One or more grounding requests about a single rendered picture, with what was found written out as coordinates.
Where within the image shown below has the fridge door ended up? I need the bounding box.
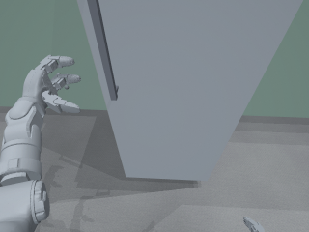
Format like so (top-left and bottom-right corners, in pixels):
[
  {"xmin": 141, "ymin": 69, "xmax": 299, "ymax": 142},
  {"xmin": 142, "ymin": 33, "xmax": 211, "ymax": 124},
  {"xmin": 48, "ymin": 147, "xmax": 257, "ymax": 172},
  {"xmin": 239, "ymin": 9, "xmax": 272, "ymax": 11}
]
[{"xmin": 77, "ymin": 0, "xmax": 303, "ymax": 181}]

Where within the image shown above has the right robot hand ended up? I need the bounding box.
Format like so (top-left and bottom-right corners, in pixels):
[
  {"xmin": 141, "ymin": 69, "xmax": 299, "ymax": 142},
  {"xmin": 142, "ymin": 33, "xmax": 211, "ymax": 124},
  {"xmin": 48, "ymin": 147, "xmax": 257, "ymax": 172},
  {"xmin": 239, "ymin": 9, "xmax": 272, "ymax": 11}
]
[{"xmin": 243, "ymin": 217, "xmax": 265, "ymax": 232}]

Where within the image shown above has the robot left forearm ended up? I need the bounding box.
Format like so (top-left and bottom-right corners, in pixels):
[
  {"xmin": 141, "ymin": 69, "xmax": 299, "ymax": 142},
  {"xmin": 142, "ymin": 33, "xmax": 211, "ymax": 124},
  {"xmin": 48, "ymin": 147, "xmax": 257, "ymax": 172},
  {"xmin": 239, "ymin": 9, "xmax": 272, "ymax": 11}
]
[{"xmin": 0, "ymin": 97, "xmax": 46, "ymax": 187}]

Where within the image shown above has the left robot hand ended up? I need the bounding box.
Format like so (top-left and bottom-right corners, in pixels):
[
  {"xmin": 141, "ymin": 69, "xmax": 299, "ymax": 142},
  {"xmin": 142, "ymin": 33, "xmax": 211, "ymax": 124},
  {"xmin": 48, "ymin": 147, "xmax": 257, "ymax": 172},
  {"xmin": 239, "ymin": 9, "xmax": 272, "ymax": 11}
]
[{"xmin": 22, "ymin": 55, "xmax": 81, "ymax": 114}]

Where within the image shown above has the robot left upper arm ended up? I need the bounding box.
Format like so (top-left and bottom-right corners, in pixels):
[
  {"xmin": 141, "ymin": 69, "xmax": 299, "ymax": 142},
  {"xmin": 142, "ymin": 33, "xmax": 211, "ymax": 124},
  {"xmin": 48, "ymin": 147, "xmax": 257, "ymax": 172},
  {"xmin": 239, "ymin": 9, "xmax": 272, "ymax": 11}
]
[{"xmin": 0, "ymin": 180, "xmax": 50, "ymax": 232}]

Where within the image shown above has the handle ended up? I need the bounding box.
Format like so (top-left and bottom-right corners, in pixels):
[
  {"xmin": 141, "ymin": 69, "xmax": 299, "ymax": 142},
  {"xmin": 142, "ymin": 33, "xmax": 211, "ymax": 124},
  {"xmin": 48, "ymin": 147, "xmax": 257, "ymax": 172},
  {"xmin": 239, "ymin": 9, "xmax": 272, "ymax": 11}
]
[{"xmin": 87, "ymin": 0, "xmax": 119, "ymax": 101}]

